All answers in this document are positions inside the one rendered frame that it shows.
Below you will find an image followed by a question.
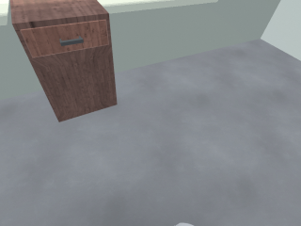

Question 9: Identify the handle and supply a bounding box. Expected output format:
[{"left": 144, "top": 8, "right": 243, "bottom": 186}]
[{"left": 59, "top": 36, "right": 84, "bottom": 46}]

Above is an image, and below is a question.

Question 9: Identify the cabinet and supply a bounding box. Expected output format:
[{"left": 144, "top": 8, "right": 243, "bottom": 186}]
[{"left": 9, "top": 0, "right": 118, "bottom": 122}]

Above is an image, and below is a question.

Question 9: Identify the drawer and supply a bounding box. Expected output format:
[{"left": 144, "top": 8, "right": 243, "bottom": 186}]
[{"left": 21, "top": 19, "right": 108, "bottom": 57}]

